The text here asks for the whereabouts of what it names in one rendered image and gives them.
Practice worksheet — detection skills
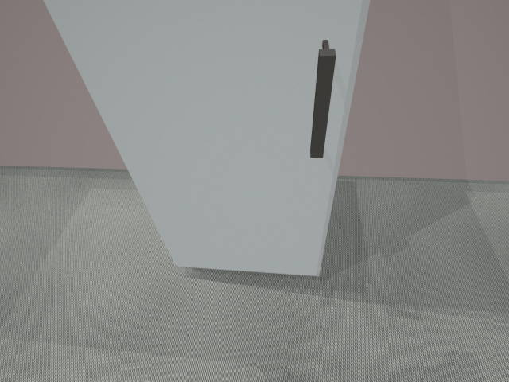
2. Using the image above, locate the handle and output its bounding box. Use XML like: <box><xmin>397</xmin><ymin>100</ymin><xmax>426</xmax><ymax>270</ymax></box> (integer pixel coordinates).
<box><xmin>310</xmin><ymin>40</ymin><xmax>336</xmax><ymax>158</ymax></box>

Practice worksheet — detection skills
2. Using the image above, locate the fridge door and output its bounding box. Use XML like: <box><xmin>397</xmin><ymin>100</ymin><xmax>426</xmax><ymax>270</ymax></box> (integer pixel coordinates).
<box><xmin>43</xmin><ymin>0</ymin><xmax>363</xmax><ymax>275</ymax></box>

